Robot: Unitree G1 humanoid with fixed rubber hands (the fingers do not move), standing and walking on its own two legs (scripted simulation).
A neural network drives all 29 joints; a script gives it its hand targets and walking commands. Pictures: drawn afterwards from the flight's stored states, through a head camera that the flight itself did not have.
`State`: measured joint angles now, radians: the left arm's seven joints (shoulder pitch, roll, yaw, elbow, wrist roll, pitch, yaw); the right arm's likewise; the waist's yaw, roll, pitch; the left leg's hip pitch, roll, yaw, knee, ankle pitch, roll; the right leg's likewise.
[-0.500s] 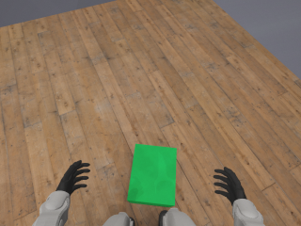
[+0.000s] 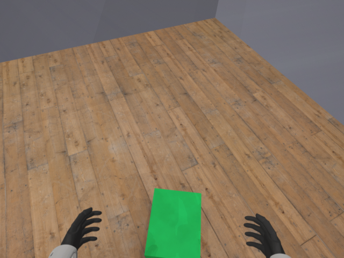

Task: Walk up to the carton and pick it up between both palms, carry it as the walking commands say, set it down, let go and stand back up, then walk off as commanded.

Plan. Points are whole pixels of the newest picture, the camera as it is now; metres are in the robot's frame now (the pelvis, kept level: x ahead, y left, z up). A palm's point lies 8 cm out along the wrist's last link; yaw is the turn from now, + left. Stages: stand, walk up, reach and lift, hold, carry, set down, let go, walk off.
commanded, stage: stand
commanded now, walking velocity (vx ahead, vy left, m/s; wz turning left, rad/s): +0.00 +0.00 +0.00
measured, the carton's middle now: (174, 226) +0.32 -0.03 -0.66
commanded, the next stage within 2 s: walk off in 1.82 s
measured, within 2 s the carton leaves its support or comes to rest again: neither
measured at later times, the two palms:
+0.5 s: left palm out of the picture +0.09 +0.27 -0.09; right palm out of the picture +0.09 -0.28 -0.09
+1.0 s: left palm out of the picture +0.05 +0.27 -0.11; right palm out of the picture +0.04 -0.28 -0.11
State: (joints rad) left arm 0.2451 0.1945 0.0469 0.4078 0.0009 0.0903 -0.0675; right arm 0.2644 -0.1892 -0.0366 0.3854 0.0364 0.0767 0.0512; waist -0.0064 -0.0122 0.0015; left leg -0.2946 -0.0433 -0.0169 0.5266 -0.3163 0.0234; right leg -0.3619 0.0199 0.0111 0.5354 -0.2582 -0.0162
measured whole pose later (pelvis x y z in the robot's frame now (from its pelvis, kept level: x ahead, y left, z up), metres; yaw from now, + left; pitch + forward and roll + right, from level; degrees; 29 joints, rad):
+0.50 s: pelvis -0.01 +0.00 +0.00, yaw +0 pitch +4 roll +0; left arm 0.23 0.28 0.04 0.87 0.00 -0.02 -0.01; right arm 0.29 -0.29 -0.04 0.78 0.03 -0.02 0.01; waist -0.01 0.01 -0.20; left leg -0.29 -0.04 -0.02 0.53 -0.30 0.02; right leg -0.36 0.02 0.01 0.54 -0.24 -0.02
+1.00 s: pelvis -0.03 -0.01 +0.00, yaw +0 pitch +2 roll +1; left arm 0.23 0.28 0.04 1.00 0.00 -0.03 0.00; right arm 0.30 -0.29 -0.04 0.91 0.03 -0.03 0.01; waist -0.01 0.01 -0.20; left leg -0.29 -0.04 -0.02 0.53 -0.27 0.02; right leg -0.36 0.02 0.01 0.54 -0.21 -0.02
